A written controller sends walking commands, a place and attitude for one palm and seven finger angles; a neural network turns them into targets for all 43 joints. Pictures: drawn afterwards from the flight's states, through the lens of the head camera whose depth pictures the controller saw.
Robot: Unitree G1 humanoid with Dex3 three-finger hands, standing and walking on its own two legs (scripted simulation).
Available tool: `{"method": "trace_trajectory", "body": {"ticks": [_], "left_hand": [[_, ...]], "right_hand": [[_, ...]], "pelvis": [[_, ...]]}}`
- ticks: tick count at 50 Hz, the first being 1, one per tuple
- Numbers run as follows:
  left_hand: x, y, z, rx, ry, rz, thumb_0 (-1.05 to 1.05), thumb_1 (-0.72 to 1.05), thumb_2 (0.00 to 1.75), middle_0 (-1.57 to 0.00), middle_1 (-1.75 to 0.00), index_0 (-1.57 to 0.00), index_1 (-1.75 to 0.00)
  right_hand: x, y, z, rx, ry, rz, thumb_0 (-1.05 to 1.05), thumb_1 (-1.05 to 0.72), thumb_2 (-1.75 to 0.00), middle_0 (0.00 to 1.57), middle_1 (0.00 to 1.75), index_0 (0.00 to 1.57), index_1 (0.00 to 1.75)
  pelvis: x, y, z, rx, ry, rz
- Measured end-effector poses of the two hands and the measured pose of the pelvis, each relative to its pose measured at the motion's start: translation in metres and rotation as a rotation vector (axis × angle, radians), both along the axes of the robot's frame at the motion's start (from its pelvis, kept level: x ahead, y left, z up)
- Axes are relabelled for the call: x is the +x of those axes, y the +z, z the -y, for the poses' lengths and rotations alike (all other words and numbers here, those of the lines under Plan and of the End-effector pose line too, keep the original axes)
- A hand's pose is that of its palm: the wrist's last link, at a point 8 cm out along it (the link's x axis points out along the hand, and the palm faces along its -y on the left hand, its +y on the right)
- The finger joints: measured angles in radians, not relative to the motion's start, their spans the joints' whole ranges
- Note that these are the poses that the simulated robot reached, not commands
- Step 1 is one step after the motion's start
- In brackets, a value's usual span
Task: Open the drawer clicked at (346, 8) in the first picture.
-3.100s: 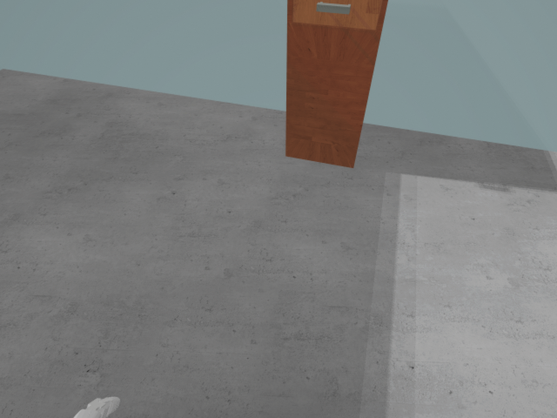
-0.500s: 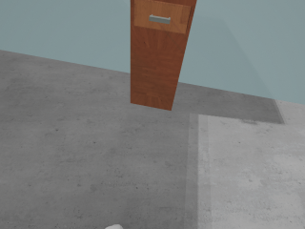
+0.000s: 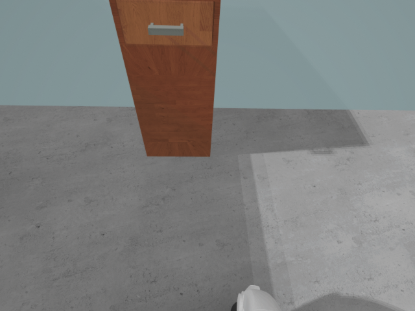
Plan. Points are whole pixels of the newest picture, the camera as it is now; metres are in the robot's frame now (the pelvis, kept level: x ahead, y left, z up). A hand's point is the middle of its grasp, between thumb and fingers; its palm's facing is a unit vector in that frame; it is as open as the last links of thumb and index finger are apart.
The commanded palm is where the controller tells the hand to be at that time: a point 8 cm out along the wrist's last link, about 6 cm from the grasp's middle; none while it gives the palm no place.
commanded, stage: walk to a spot facing it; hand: left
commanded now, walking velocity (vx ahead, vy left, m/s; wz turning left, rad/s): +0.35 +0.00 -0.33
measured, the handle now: (166, 27) +1.04 +0.17 +0.04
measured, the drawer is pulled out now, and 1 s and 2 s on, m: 0.00 0.00 0.00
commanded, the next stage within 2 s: take the last steps up to it in 0.14 s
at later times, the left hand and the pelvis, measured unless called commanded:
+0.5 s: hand (142, 273) +0.23 +0.16 -0.18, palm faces +0.04 -0.98 -0.17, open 7.3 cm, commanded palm none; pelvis +0.22 -0.02 +0.00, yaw -2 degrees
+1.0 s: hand (152, 189) +0.45 +0.17 -0.16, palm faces -0.01 -0.98 -0.21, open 7.4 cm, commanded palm none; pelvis +0.38 -0.02 +0.00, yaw -1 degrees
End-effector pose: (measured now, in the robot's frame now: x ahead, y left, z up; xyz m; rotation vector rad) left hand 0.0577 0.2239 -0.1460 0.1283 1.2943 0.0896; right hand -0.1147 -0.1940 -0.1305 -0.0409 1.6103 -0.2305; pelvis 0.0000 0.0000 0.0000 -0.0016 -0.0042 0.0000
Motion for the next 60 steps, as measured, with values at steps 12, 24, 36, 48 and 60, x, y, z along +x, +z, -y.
{"method": "trace_trajectory", "body": {"ticks": [12, 24, 36, 48, 60], "left_hand": [[0.154, -0.002, 0.043, 0.035, -0.023, 0.145, -0.01, 0.93, 0.90, -0.20, -0.29, -0.20, -0.30], [0.168, 0.002, 0.020, 0.034, 0.034, -0.013, -0.01, 0.92, 0.90, -0.20, -0.29, -0.20, -0.30], [0.224, -0.008, -0.015, 0.001, 0.070, -0.120, 0.01, 0.91, 0.90, -0.20, -0.29, -0.20, -0.30], [0.365, 0.016, -0.001, 0.054, 0.009, 0.027, 0.00, 0.92, 0.90, -0.20, -0.29, -0.19, -0.30], [0.452, 0.026, 0.053, 0.099, 0.067, 0.164, -0.02, 0.95, 0.90, -0.20, -0.29, -0.20, -0.30]], "right_hand": [[0.145, -0.027, 0.041, 0.021, -0.044, 0.047, 0.01, -0.91, -0.90, 0.20, 0.30, 0.20, 0.29], [0.387, -0.001, 0.072, -0.079, 0.123, 0.418, 0.01, -0.93, -0.90, 0.19, 0.29, 0.20, 0.29], [0.453, -0.002, 0.024, -0.090, 0.133, 0.385, 0.00, -0.94, -0.90, 0.20, 0.30, 0.20, 0.29], [0.418, -0.011, 0.015, 0.016, 0.016, 0.126, 0.00, -0.92, -0.90, 0.20, 0.30, 0.20, 0.29], [0.507, -0.029, 0.072, 0.057, 0.066, 0.102, 0.01, -0.91, -0.90, 0.20, 0.30, 0.20, 0.29]], "pelvis": [[0.120, -0.014, 0.040, -0.009, -0.057, 0.018], [0.213, -0.001, 0.023, -0.024, -0.034, 0.013], [0.299, -0.003, -0.015, -0.007, -0.016, 0.031], [0.371, 0.006, 0.006, 0.030, -0.014, 0.013], [0.444, 0.000, 0.059, 0.025, 0.030, 0.021]]}}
